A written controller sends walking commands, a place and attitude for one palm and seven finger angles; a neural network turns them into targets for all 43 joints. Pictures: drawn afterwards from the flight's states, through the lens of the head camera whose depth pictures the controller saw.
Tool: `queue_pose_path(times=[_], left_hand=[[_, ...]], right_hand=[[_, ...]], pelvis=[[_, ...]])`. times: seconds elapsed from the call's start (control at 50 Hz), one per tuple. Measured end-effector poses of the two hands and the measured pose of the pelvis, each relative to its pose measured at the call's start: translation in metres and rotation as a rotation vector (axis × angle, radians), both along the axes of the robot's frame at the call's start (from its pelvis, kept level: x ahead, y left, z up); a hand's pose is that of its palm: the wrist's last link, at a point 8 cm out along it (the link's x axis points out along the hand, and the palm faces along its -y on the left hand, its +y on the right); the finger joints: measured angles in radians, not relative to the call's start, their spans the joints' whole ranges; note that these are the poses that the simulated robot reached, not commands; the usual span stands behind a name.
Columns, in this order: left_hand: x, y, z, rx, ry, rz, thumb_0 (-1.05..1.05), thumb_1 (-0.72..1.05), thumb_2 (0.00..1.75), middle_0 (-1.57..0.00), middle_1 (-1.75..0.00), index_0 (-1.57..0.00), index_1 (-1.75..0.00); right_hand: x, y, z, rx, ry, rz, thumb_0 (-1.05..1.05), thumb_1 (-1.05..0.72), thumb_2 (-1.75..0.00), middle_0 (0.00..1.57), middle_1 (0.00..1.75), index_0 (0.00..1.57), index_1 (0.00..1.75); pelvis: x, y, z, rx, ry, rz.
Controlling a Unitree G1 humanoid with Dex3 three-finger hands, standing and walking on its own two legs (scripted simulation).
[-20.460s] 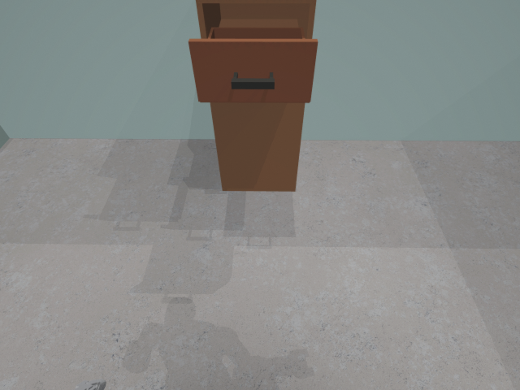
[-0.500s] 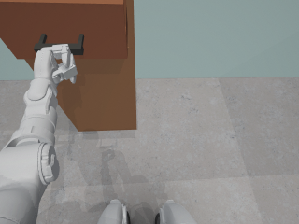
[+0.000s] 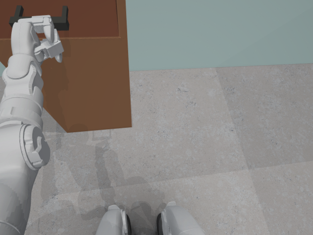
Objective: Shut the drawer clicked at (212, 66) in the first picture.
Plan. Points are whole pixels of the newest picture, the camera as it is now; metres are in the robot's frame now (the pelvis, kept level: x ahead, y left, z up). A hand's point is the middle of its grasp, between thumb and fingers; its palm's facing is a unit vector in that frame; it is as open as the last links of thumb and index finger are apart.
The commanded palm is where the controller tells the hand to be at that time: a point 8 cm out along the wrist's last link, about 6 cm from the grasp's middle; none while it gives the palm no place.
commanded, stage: push the drawer shut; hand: left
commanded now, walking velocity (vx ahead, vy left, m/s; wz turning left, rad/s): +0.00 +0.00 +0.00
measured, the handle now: (41, 17) +0.63 +0.20 +0.11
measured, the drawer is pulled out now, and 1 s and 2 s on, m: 0.00 0.00 0.00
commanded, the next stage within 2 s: pull the fist back off the drawer in 0.24 s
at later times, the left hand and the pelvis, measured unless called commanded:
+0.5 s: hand (56, 42) +0.56 +0.17 +0.10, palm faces +0.01 -1.00 -0.04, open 3.1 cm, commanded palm +0.58 +0.19 +0.10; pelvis -0.02 +0.01 -0.01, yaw +0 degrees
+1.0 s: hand (62, 45) +0.55 +0.15 +0.10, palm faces +0.02 -1.00 -0.03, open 3.2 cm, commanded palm +0.53 +0.19 +0.10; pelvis +0.00 +0.00 +0.00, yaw -1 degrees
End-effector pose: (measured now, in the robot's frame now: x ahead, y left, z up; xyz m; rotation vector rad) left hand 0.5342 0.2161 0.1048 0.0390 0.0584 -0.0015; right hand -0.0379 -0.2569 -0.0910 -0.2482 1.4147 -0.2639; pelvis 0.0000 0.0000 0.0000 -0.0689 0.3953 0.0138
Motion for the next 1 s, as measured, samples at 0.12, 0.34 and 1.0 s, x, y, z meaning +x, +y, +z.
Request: queue_pose_path(times=[0.12,0.34,1.0], left_hand=[[0.002,0.005,0.000,0.015,0.015,-0.005,0.01,0.69,0.97,-1.40,-1.60,-1.40,-1.60],[0.003,0.006,0.000,0.008,0.017,-0.002,0.02,0.66,0.99,-1.40,-1.60,-1.41,-1.60],[-0.005,-0.009,-0.003,-0.010,-0.003,0.020,0.02,0.85,0.93,-1.40,-1.60,-1.40,-1.60]], right_hand=[[-0.009,0.005,0.000,0.005,0.038,0.001,0.01,-0.90,-0.89,0.20,0.30,0.21,0.30],[-0.018,0.006,0.003,-0.021,0.026,0.008,0.00,-0.90,-0.89,0.21,0.30,0.21,0.30],[0.004,0.009,0.002,0.036,-0.003,-0.002,0.01,-0.90,-0.89,0.20,0.30,0.21,0.30]], pelvis=[[-0.001,0.002,-0.001,-0.007,0.006,0.007],[-0.010,0.006,-0.004,-0.017,0.016,0.013],[0.005,0.004,0.004,0.002,-0.008,-0.010]])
